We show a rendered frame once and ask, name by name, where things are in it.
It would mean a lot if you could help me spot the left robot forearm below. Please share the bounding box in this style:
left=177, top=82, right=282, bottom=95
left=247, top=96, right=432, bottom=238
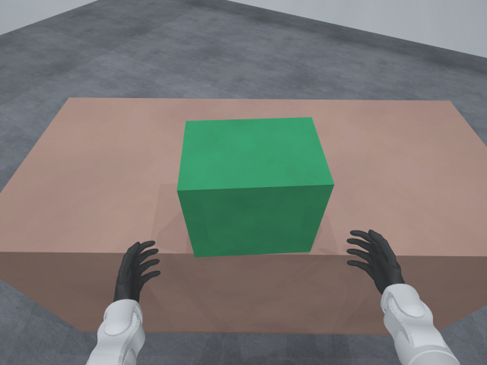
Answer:
left=86, top=299, right=145, bottom=365

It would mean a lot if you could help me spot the right robot hand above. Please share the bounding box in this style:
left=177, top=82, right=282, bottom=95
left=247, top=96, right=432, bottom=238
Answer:
left=346, top=230, right=405, bottom=295

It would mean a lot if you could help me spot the carton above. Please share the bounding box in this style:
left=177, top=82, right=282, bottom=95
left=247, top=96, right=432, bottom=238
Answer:
left=177, top=117, right=334, bottom=257

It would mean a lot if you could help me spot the right robot forearm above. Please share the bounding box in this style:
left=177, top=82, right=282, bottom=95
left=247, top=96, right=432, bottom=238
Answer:
left=380, top=284, right=460, bottom=365

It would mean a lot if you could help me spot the pedestal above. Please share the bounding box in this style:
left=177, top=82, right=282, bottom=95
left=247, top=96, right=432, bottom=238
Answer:
left=0, top=97, right=487, bottom=335

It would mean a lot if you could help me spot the left robot hand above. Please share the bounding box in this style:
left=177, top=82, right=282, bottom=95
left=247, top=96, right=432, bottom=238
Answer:
left=113, top=240, right=161, bottom=302

